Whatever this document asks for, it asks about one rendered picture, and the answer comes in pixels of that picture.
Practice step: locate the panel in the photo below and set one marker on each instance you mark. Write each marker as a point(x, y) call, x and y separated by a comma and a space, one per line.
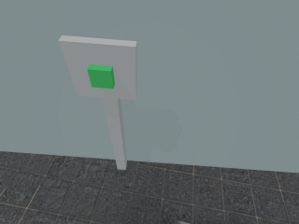
point(79, 52)

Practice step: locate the button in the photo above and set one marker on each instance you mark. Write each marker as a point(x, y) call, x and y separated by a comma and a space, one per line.
point(101, 76)

